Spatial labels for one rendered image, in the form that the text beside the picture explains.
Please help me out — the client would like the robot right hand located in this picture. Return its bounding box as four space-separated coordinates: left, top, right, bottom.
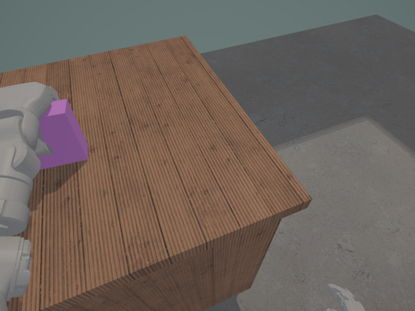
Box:
326 284 365 311

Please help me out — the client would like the robot left hand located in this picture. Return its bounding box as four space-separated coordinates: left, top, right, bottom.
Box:
0 82 60 156

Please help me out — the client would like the left robot upper arm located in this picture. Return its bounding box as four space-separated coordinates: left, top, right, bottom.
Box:
0 236 32 311

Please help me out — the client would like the table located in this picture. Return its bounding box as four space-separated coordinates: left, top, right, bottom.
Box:
0 36 312 311

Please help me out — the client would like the robot left forearm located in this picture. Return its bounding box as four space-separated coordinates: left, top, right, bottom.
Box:
0 106 41 236

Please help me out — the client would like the sponge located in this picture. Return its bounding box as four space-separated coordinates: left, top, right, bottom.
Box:
37 99 88 170

